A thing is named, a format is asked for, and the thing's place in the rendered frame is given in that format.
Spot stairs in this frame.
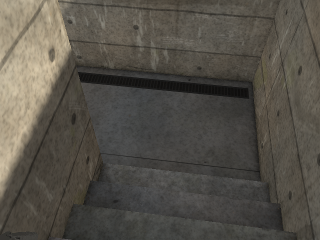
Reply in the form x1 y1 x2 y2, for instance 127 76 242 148
48 163 297 240

